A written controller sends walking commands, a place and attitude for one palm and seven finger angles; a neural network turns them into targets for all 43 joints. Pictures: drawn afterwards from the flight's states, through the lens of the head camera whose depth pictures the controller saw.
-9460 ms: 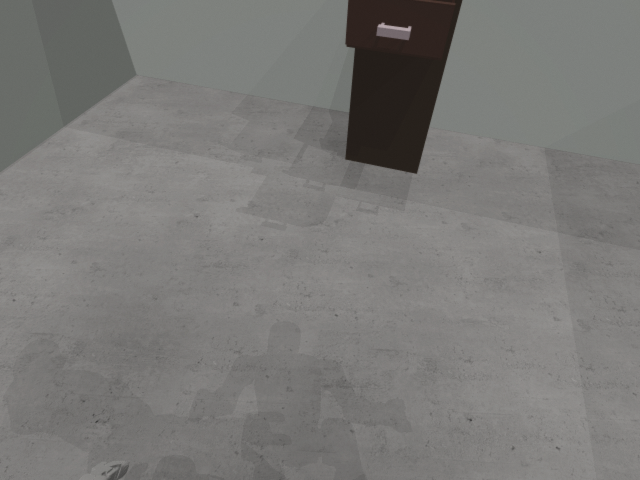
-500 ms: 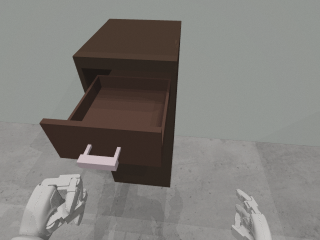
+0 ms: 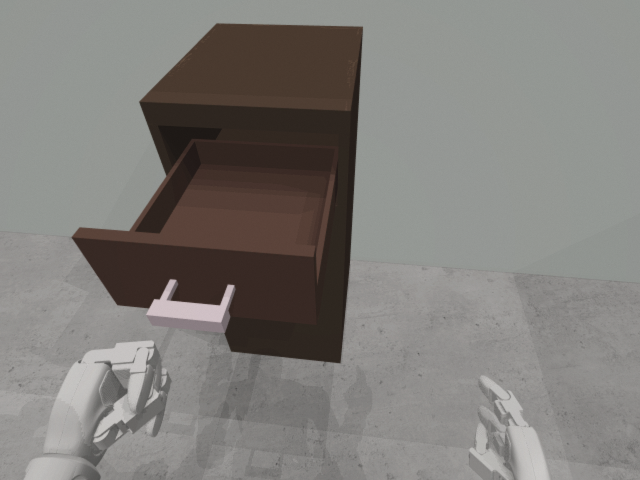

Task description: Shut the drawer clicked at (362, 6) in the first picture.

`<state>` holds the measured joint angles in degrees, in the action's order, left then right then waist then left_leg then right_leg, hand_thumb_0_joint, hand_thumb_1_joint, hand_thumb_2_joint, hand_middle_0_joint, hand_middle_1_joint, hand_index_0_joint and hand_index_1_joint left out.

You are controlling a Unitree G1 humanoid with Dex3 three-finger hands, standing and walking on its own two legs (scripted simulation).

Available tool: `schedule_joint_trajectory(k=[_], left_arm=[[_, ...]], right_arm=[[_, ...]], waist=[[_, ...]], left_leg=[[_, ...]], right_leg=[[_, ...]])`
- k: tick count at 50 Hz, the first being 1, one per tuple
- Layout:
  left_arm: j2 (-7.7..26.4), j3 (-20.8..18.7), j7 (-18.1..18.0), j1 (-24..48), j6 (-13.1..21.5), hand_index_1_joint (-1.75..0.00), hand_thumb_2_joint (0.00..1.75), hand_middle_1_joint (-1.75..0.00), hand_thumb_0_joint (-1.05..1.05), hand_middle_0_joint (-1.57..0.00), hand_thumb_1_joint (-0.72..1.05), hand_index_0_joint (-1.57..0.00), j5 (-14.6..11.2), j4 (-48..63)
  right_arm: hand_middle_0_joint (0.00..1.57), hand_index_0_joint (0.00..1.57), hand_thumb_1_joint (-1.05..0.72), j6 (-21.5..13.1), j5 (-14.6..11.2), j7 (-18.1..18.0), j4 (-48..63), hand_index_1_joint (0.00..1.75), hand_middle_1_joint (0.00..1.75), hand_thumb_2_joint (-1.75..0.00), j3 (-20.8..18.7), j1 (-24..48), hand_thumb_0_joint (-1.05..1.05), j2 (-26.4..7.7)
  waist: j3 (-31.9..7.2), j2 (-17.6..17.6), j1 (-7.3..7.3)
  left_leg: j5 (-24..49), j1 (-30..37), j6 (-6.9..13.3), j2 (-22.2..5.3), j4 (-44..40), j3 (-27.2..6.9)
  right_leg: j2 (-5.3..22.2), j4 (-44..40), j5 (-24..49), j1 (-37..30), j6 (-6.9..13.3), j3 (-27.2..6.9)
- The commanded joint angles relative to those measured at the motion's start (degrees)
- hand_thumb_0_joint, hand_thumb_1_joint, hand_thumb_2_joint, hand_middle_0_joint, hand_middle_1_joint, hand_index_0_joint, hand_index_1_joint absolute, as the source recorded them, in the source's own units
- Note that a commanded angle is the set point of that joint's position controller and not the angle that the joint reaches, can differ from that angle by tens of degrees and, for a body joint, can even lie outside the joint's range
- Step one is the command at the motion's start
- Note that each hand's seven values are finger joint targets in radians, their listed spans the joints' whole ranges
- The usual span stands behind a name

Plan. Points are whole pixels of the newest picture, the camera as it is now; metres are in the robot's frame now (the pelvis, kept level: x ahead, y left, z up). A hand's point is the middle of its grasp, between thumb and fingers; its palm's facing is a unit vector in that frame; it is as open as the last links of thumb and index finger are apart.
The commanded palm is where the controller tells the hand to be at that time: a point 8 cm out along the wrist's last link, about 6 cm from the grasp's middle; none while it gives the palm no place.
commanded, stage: bring the fist close to the handle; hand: left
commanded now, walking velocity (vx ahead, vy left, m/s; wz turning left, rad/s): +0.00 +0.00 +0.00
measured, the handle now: (195, 302) +0.34 +0.22 +0.03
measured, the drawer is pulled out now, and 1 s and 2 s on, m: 0.30 0.30 0.25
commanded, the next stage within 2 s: push the drawer shut in 1.18 s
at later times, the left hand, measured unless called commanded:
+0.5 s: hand (188, 379) +0.21 +0.18 +0.05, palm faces -0.01 -1.00 -0.04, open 3.3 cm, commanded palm +0.19 +0.24 +0.06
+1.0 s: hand (211, 372) +0.24 +0.17 +0.03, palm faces -0.03 -1.00 -0.04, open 3.3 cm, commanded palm +0.21 +0.23 +0.03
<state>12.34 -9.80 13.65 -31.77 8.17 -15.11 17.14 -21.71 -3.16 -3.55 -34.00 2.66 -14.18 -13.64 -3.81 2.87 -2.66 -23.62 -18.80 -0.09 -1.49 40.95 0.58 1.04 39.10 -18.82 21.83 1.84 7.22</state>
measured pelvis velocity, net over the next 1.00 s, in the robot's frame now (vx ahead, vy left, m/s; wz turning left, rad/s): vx -0.01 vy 0.02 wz -0.01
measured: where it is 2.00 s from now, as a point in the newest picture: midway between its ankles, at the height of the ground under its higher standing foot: outside the picture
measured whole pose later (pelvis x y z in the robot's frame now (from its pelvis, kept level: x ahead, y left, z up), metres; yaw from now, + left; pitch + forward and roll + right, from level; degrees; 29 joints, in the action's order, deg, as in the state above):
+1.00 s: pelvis -0.01 +0.02 -0.03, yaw -1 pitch +11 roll -1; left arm 10.1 -4.0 8.6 -18.4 19.5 -10.9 2.1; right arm -11.5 -1.2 -0.8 -30.2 1.2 -15.2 -13.7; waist -5.7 1.6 0.8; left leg -29.0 -37.0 1.3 -0.5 54.8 1.8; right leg 2.8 53.0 -23.5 40.6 0.8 5.6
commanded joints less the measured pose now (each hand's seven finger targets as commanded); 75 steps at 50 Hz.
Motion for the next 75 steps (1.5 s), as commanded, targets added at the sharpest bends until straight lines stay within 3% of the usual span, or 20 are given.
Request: schedule_joint_trajectory(k=[1, 6, 16, 18, 21, 27, 31, 32, 35, 37, 39, 42, 45, 47, 50, 54, 61, 64, 67, 75], left_arm=[[7.43, -4.79, 0.22, 6.83, 5.97, -1.60, 0.90, -1.60, 0.00, -1.40, 0.90, -1.40, -0.96, 10.72], [6.78, -4.24, 0.49, 8.76, 7.00, -1.60, 0.90, -1.60, 0.00, -1.40, 0.90, -1.40, -0.97, 5.98], [4.42, -1.47, -0.86, 8.80, 9.89, -1.60, 0.90, -1.60, 0.00, -1.40, 0.90, -1.40, 0.32, 4.09], [4.60, -1.78, -1.43, 9.98, 10.34, -1.60, 0.90, -1.60, 0.00, -1.40, 0.90, -1.40, 0.78, 1.75], [4.09, -0.68, -1.75, 10.84, 11.56, -1.60, 0.90, -1.60, 0.00, -1.40, 0.90, -1.40, 1.17, 2.29], [4.14, 0.22, -3.28, 14.23, 13.25, -1.60, 0.90, -1.60, 0.00, -1.40, 0.90, -1.40, 2.38, -0.15], [2.83, 2.14, -3.23, 15.92, 13.79, -1.60, 0.90, -1.60, 0.00, -1.40, 0.90, -1.40, 2.58, -1.16], [3.86, 1.05, -3.66, 16.41, 13.77, -1.60, 0.90, -1.60, 0.00, -1.40, 0.90, -1.40, 2.95, -3.22], [2.95, 1.90, -3.64, 18.55, 14.64, -1.60, 0.90, -1.60, 0.00, -1.40, 0.90, -1.40, 2.87, -3.25], [3.57, 1.51, -4.02, 18.43, 15.11, -1.60, 0.90, -1.60, 0.00, -1.40, 0.90, -1.40, 3.21, -3.83], [1.51, 3.52, -4.06, 18.81, 15.64, -1.60, 0.90, -1.60, 0.00, -1.40, 0.90, -1.40, 3.33, -3.86], [3.75, 2.01, -4.73, 17.79, 15.78, -1.60, 0.90, -1.60, 0.00, -1.40, 0.90, -1.40, 3.40, -2.78], [3.06, 2.58, -5.19, 17.29, 15.14, -1.60, 0.90, -1.60, 0.00, -1.40, 0.90, -1.40, 3.26, -2.35], [4.36, 1.10, -5.67, 16.29, 14.85, -1.60, 0.90, -1.60, 0.00, -1.40, 0.90, -1.40, 3.29, -3.02], [3.53, 1.36, -5.43, 16.03, 14.86, -1.60, 0.90, -1.60, 0.00, -1.40, 0.90, -1.40, 2.82, -2.37], [3.42, 2.33, -4.87, 18.45, 15.38, -1.60, 0.90, -1.60, 0.00, -1.40, 0.90, -1.40, 2.75, -2.74], [5.66, -0.46, -3.76, 18.66, 15.70, -1.60, 0.90, -1.60, 0.00, -1.40, 0.90, -1.40, 1.75, -4.44], [4.52, 0.66, -3.32, 17.39, 15.58, -1.60, 0.90, -1.60, 0.00, -1.40, 0.90, -1.40, 1.43, -4.10], [5.34, 0.71, -3.58, 23.96, 15.67, -1.60, 0.90, -1.60, 0.00, -1.40, 0.90, -1.40, 1.78, -5.23], [6.02, -0.80, -2.93, 27.31, 15.18, -1.60, 0.90, -1.60, 0.00, -1.40, 0.90, -1.40, 1.40, -9.58]], right_arm=[[0.20, 0.20, -0.90, -3.81, 0.20, -0.50, 8.75, 0.30, 0.30, -0.90, -2.89, 5.39, 0.00, -6.07], [0.20, 0.20, -0.90, -3.09, 0.47, -0.41, 8.33, 0.30, 0.30, -0.90, -3.29, 5.07, 0.00, -6.57], [0.20, 0.20, -0.90, -1.43, 1.18, 0.78, 9.00, 0.30, 0.30, -0.90, -3.99, 3.79, 0.00, -6.59], [0.20, 0.20, -0.90, -0.46, 1.43, 0.79, 8.63, 0.30, 0.30, -0.90, -4.13, 3.41, 0.00, -6.85], [0.20, 0.20, -0.90, 0.08, 1.40, 1.03, 9.46, 0.30, 0.30, -0.90, -4.04, 3.38, 0.00, -6.79], [0.20, 0.20, -0.90, 1.74, 1.71, 1.16, 9.58, 0.30, 0.30, -0.90, -4.22, 2.50, 0.00, -7.19], [0.20, 0.20, -0.90, 2.70, 1.83, 1.49, 10.40, 0.30, 0.30, -0.90, -4.15, 1.85, 0.00, -7.24], [0.20, 0.20, -0.90, 3.27, 1.96, 1.38, 9.98, 0.30, 0.30, -0.90, -4.27, 1.90, 0.00, -7.48], [0.20, 0.20, -0.90, 4.00, 1.94, 1.57, 10.72, 0.30, 0.30, -0.90, -4.31, 1.83, 0.00, -7.25], [0.20, 0.20, -0.90, 4.55, 2.05, 1.68, 10.77, 0.30, 0.30, -0.90, -4.43, 1.79, 0.00, -7.42], [0.20, 0.20, -0.90, 4.90, 2.04, 1.97, 11.17, 0.30, 0.30, -0.90, -4.49, 1.63, 0.00, -7.08], [0.20, 0.20, -0.90, 5.59, 2.00, 2.05, 11.66, 0.30, 0.30, -0.90, -4.66, 1.33, 0.00, -7.34], [0.20, 0.20, -0.90, 6.39, 1.79, 2.15, 12.48, 0.30, 0.30, -0.90, -4.56, 1.42, 0.00, -7.07], [0.20, 0.20, -0.90, 6.98, 1.84, 1.99, 12.53, 0.30, 0.30, -0.90, -4.61, 1.49, 0.00, -7.25], [0.20, 0.20, -0.90, 7.48, 1.64, 1.96, 13.02, 0.30, 0.30, -0.90, -4.48, 1.65, 0.00, -6.98], [0.20, 0.20, -0.90, 7.54, 1.62, 1.67, 12.79, 0.30, 0.30, -0.90, -4.42, 1.59, 0.00, -7.19], [0.20, 0.20, -0.90, 7.38, 1.44, 1.37, 12.46, 0.30, 0.30, -0.90, -4.43, 1.44, 0.00, -7.28], [0.20, 0.20, -0.90, 7.43, 1.35, 1.47, 12.73, 0.30, 0.30, -0.90, -4.40, 1.53, 0.00, -7.04], [0.20, 0.20, -0.90, 7.39, 1.46, 1.30, 11.70, 0.30, 0.30, -0.90, -4.19, 1.73, 0.00, -7.38], [0.20, 0.20, -0.90, 7.72, 1.37, 1.37, 11.04, 0.30, 0.30, -0.90, -4.36, 1.60, 0.00, -7.42]], waist=[[-3.15, -1.91, 1.20], [-3.21, -3.47, 1.66], [-7.44, -1.39, 2.01], [-6.39, -3.92, 2.45], [-7.42, -1.16, 2.31], [-8.63, -2.88, 3.20], [-11.12, -0.79, 3.32], [-10.00, -3.84, 3.69], [-11.75, -1.12, 3.41], [-13.25, -2.00, 3.28], [-14.01, -0.27, 3.41], [-15.10, -1.69, 3.14], [-14.15, -1.11, 3.15], [-13.94, -3.81, 3.04], [-13.16, -1.50, 3.11], [-12.45, -2.10, 4.17], [-13.40, -2.75, 3.72], [-13.83, -2.12, 3.78], [-11.95, -2.30, 4.99], [-15.16, -2.15, 4.17]], left_leg=[[10.85, -4.34, 1.30, 2.17, -5.03, -1.05], [10.54, -6.35, 1.28, 2.33, -4.20, -1.18], [15.37, -7.13, 0.87, 2.14, -2.59, -1.40], [13.82, -8.99, 0.89, 2.10, -2.21, -1.44], [13.77, -9.25, 0.56, 1.98, -1.69, -1.79], [13.38, -11.26, 0.38, 1.56, 0.44, -2.28], [14.19, -12.07, -0.01, 1.71, 1.90, -2.46], [13.23, -13.52, 0.28, 1.58, 2.35, -2.50], [13.24, -13.91, -0.04, 1.68, 3.16, -2.45], [14.59, -14.37, 0.05, 1.56, 3.96, -2.57], [15.55, -14.03, -0.20, 1.44, 4.70, -2.60], [16.20, -14.40, -0.08, 1.21, 4.81, -2.71], [14.51, -15.26, -0.02, 1.33, 4.55, -2.40], [13.66, -16.57, 0.34, 1.43, 4.62, -2.35], [12.38, -16.82, 0.25, 1.64, 4.52, -1.84], [10.16, -17.16, 0.53, 1.70, 5.06, -1.96], [9.40, -18.21, 0.81, 2.05, 5.46, -1.58], [10.88, -17.59, 0.90, 2.14, 5.63, -1.30], [9.17, -18.34, 1.01, 2.04, 5.94, -1.68], [11.66, -17.23, 0.90, 2.23, 5.53, -1.13]], right_leg=[[0.25, -7.45, 4.34, -3.90, -1.47, -5.56], [0.41, -6.56, 4.18, -2.91, -1.56, -5.58], [-0.09, -1.19, 11.58, -1.65, -1.09, -3.18], [-0.19, -0.90, 9.81, -0.42, -1.19, -3.22], [-0.24, 0.92, 9.12, 0.97, -0.85, -2.71], [-0.50, 3.45, 7.98, 4.18, -0.75, -2.44], [-0.30, 5.55, 8.72, 5.52, -0.67, -2.32], [-0.41, 5.42, 8.01, 6.00, -0.78, -2.53], [-0.28, 6.77, 7.79, 6.94, -0.59, -2.59], [-0.40, 7.70, 8.59, 7.01, -0.54, -2.65], [-0.36, 8.65, 8.95, 8.31, -0.52, -2.45], [-0.44, 8.77, 9.39, 7.31, -0.48, -2.59], [-0.38, 8.43, 8.75, 7.14, -0.58, -2.73], [-0.43, 8.11, 8.74, 6.16, -0.60, -2.99], [-0.28, 7.69, 8.03, 6.36, -0.64, -3.17], [-0.36, 7.34, 6.08, 7.76, -0.79, -3.52], [-0.12, 6.48, 5.84, 5.54, -0.88, -4.64], [-0.03, 6.53, 7.99, 5.15, -1.03, -4.63], [-0.08, 6.25, 5.86, 7.05, -1.03, -4.90], [0.31, 6.16, 9.87, 3.83, -1.13, -5.47]])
